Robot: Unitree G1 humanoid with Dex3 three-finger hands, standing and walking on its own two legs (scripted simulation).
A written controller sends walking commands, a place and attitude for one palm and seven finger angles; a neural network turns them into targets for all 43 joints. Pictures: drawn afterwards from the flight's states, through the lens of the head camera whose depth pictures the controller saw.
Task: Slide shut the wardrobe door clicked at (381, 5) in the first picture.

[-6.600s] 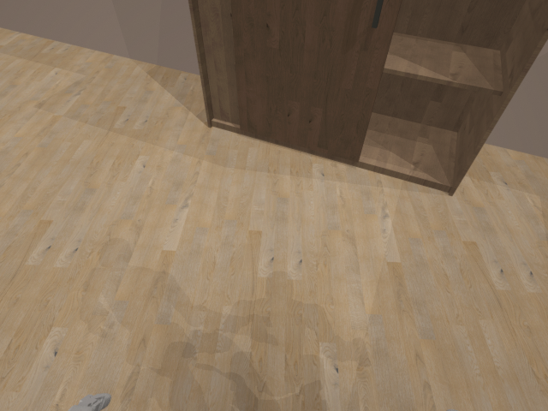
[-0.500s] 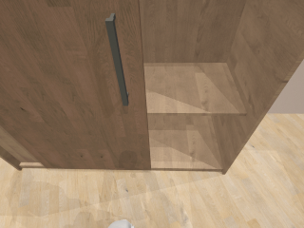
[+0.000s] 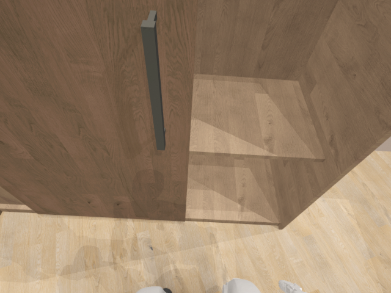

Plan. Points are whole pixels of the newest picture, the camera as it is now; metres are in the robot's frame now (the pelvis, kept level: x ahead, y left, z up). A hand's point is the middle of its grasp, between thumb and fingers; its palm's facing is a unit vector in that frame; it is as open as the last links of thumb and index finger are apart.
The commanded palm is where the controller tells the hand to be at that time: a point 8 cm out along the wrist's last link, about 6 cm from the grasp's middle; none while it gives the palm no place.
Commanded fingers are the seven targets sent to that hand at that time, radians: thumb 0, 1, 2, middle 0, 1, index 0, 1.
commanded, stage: come to a stop and stand still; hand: left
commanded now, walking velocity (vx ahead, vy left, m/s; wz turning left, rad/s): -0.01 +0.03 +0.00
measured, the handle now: (157, 94) +0.45 +0.13 +0.14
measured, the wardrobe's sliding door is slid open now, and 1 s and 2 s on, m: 0.49 0.49 0.49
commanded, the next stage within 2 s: look again from close up in 1.62 s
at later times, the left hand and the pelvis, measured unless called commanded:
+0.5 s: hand out of the picture +0.02 +0.10 -0.17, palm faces +0.04 -0.97 -0.23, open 7.3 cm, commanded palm none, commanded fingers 0.00 0.90 0.90 -0.20 -0.30 -0.20 -0.30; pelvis -0.02 -0.08 +0.00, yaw +1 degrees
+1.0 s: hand out of the picture -0.08 +0.09 -0.17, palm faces +0.06 -0.99 -0.16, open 7.4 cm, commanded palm none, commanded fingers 0.00 0.90 0.90 -0.20 -0.30 -0.20 -0.30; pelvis -0.04 -0.07 +0.01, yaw +0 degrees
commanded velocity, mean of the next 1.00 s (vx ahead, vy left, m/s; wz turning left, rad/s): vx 0.00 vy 0.00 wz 0.00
